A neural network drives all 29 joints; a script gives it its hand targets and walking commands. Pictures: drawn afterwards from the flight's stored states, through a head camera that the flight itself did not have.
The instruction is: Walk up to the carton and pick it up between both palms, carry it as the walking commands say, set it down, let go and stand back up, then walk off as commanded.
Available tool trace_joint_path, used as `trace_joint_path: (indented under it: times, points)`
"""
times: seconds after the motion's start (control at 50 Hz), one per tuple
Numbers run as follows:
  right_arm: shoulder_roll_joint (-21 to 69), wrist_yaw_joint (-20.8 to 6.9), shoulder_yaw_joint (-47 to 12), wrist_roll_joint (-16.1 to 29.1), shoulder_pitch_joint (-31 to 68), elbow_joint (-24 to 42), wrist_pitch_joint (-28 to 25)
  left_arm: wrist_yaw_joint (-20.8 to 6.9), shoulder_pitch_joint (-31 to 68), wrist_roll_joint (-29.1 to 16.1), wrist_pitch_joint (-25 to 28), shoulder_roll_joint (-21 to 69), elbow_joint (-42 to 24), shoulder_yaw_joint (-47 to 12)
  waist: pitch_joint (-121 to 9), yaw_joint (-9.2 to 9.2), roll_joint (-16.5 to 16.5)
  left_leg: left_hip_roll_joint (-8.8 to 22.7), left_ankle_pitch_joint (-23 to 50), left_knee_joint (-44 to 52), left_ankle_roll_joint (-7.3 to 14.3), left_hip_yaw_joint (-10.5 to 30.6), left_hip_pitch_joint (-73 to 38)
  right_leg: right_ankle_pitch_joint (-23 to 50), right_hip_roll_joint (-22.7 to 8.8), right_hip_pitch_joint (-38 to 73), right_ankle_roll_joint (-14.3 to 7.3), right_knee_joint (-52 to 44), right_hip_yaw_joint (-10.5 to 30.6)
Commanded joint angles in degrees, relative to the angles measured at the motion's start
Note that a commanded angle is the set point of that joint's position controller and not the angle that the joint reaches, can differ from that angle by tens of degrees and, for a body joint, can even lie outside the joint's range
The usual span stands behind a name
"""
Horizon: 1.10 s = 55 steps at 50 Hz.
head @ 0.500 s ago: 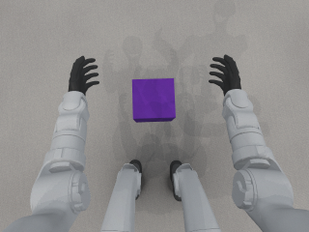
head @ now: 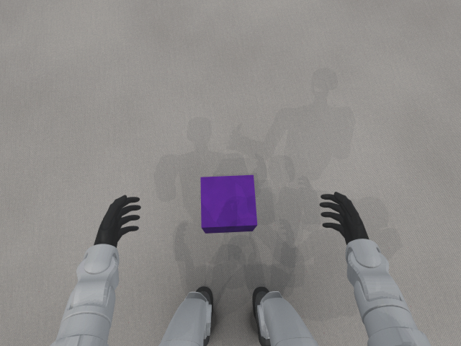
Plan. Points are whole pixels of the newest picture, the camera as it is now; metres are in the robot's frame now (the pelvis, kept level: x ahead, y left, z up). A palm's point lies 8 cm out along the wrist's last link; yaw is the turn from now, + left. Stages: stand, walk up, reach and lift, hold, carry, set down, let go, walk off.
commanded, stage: let go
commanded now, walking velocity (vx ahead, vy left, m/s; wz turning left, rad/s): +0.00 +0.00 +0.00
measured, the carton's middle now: (228, 205) +0.45 +0.01 -0.64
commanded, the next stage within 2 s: stand in 0.68 s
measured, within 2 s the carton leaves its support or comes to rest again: neither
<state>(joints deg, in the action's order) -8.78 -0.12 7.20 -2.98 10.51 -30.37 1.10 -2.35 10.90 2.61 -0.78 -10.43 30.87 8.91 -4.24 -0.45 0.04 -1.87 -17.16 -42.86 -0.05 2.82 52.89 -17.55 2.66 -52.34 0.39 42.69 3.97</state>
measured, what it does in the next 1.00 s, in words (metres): shifts its weight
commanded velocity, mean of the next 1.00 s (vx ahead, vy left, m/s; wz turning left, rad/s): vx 0.00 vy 0.00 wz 0.00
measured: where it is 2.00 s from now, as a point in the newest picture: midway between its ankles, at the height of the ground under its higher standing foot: (233, 327)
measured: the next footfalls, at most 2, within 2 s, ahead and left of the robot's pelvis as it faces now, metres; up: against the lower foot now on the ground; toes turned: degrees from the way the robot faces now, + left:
none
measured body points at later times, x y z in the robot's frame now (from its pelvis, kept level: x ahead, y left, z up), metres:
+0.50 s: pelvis +0.03 +0.00 +0.04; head +0.05 +0.00 +0.49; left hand +0.20 +0.23 -0.03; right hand +0.21 -0.23 -0.03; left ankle +0.01 +0.12 -0.70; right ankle +0.01 -0.12 -0.70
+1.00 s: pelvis +0.07 +0.00 +0.03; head +0.06 +0.00 +0.48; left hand +0.16 +0.27 -0.07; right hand +0.16 -0.27 -0.08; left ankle +0.01 +0.12 -0.70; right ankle +0.01 -0.12 -0.70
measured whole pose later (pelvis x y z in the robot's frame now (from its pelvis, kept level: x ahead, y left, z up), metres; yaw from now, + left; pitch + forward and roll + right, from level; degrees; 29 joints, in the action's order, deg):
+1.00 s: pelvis +0.07 +0.00 +0.03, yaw +1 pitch +3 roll +0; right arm -15.9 0.8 1.7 -1.6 -18.4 -42.4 -3.0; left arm 1.1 -18.1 1.4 2.7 -15.8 41.2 1.6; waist -4.1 0.0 -0.1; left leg -1.3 -20.8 -30.5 0.2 2.1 12.5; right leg -21.3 1.1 -11.8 -0.1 30.4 2.6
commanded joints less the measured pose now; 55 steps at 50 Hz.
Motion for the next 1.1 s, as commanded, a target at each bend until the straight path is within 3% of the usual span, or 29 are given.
trace_joint_path:
  times: [0.0,0.22,0.42,0.66,0.68,0.7,0.72,0.86,1.08]
  points:
    - [-4.32,-0.69,-0.18,1.13,-1.71,4.08,-2.28,-0.31,-1.81,-1.31,2.15,-3.85,-3.47,-0.56,-24.70,0.23,0.03,0.27,20.19,5.48,-1.51,-1.56,-24.20,19.03,0.14,21.55,1.02,-6.17,-2.48]
    - [-7.05,-2.22,-2.77,3.44,-19.89,9.17,-2.41,-0.44,-20.85,-2.50,1.91,-5.81,-9.75,-3.59,-7.86,0.36,-0.25,-0.19,20.02,17.91,-1.39,-2.30,-41.64,21.71,-0.59,42.53,1.09,-18.38,-2.82]
    - [-8.01,-3.73,-3.38,2.92,-20.85,10.28,3.39,-1.97,-20.67,-2.74,-4.10,-6.59,-11.90,-5.83,7.61,-0.54,0.36,-0.23,10.30,22.21,-1.18,-2.55,-47.12,9.28,-0.53,45.18,0.58,-22.94,-3.96]
    - [-8.08,-2.80,-2.56,1.38,-21.84,11.46,6.98,-1.77,-21.75,-2.42,-6.73,-7.17,-13.63,-5.19,5.94,-0.47,0.27,-0.67,18.62,19.72,-1.05,-2.43,-49.76,17.56,0.38,47.22,0.70,-20.53,-3.55]
    - [-12.67,-0.57,-2.37,0.31,-24.52,2.11,1.34,1.91,-26.41,-0.09,-1.77,-11.68,-2.59,-4.57,5.32,0.75,0.30,6.12,-2.44,20.42,-2.95,-0.16,-43.00,-2.36,-7.12,40.60,2.33,-21.80,-0.13]
    - [-13.27,0.63,-2.29,-0.57,-26.26,1.55,-0.75,3.34,-27.34,0.53,0.25,-12.54,-2.58,-4.54,8.73,0.62,0.46,6.25,-7.55,21.59,-3.18,2.29,-40.05,-8.12,-7.93,38.20,2.37,-22.76,2.58]
    - [-12.44,1.00,-2.85,-0.64,-25.38,0.10,-2.29,3.78,-26.00,0.55,1.72,-11.64,-1.68,-4.80,9.91,0.60,-0.11,6.33,-7.11,21.35,-2.97,3.64,-37.95,-8.71,-7.96,35.91,2.24,-22.36,3.65]
    - [-12.45,0.74,-3.79,1.29,-25.30,-5.65,-5.81,3.20,-26.43,-0.93,5.17,-11.12,4.19,-5.33,-1.38,0.23,-0.13,7.30,14.26,16.46,-0.96,4.79,-40.96,14.75,-8.22,41.47,0.71,-16.19,3.86]
    - [-13.98,1.69,-4.65,1.95,-31.73,-11.67,-3.78,4.21,-32.08,-1.73,3.20,-12.12,9.89,-6.40,0.72,0.30,-0.17,6.40,23.72,13.16,0.20,3.31,-41.25,24.09,-7.31,41.03,-0.34,-12.95,2.25]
